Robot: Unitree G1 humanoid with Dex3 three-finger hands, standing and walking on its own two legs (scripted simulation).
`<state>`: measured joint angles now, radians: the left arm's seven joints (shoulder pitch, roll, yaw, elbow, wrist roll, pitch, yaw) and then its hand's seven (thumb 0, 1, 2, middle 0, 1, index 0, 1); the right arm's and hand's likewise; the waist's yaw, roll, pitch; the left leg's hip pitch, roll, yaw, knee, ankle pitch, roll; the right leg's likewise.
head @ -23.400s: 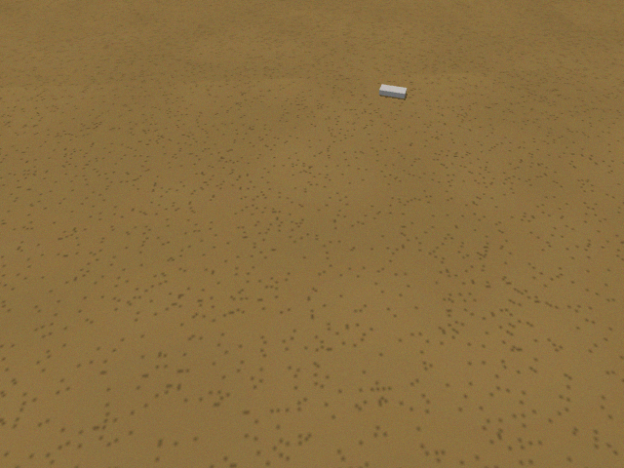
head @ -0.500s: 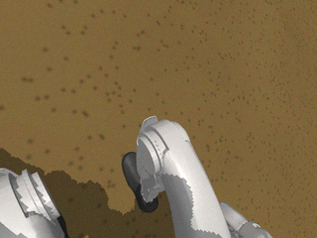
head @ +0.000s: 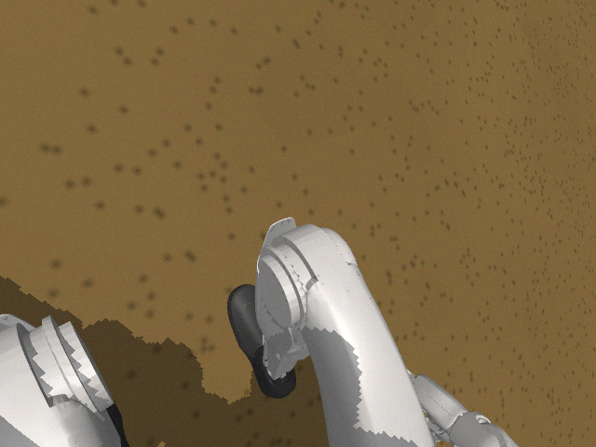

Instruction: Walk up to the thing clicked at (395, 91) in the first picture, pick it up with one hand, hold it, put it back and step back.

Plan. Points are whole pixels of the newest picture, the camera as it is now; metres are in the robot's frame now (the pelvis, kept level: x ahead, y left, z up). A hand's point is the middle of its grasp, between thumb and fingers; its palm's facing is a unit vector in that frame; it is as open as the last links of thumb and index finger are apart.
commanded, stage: close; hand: left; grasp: from above
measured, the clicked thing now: out of the picture +0.47 +0.36 -0.29
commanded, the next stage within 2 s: settle in 1.30 s
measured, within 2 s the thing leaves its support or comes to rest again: leaves its support in 1.72 s
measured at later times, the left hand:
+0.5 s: hand out of the picture +0.45 +0.34 -0.26, palm faces -0.44 -0.15 -0.89, open 11.7 cm
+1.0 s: hand out of the picture +0.45 +0.34 -0.26, palm faces -0.45 -0.15 -0.88, open 10.1 cm
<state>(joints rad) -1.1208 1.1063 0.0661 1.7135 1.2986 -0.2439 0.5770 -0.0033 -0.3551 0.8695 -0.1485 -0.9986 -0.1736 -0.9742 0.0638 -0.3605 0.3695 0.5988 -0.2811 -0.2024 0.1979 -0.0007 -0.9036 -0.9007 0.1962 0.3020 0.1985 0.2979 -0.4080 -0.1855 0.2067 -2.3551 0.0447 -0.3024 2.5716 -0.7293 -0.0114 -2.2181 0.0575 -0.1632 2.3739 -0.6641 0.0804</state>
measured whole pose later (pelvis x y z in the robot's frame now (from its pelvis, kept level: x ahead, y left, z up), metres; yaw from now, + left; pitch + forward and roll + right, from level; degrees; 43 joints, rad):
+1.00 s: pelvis +0.00 +0.00 +0.00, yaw +0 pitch +27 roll -16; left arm -1.12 1.13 0.06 1.71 1.28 -0.27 0.54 -0.01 0.12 0.48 -0.49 -0.68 -0.55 -0.63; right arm 0.07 -0.36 0.39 0.59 -0.28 -0.18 0.18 0.00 -0.90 -0.90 0.20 0.30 0.20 0.30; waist -0.41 -0.18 0.22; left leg -2.35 0.05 -0.31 2.57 -0.73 -0.01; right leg -2.22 0.06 -0.17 2.37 -0.66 0.08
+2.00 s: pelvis +0.00 +0.00 +0.01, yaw +1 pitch +30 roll -15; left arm -1.02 1.01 0.09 1.41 1.25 -0.21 0.34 0.00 0.10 0.29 -0.70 -0.45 -0.75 -0.40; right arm 0.12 -0.35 0.27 0.59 -0.22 -0.11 0.19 0.00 -0.91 -0.90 0.20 0.30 0.20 0.30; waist -0.33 -0.10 0.12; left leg -2.38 0.03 -0.27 2.53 -0.71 -0.01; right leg -2.24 0.03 -0.15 2.35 -0.67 0.06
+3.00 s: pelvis -0.01 -0.01 +0.09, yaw +10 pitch +35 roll -8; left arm -0.76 0.76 0.04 0.93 1.07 -0.19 -0.01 -0.01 0.10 0.36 -0.67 -0.48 -0.72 -0.44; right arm 0.18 -0.29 0.05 0.61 -0.05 0.08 0.06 0.00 -0.91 -0.90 0.20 0.30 0.20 0.30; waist -0.18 0.02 -0.11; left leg -2.18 0.03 -0.12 2.20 -0.64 0.01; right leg -2.09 -0.02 -0.05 2.12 -0.65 0.05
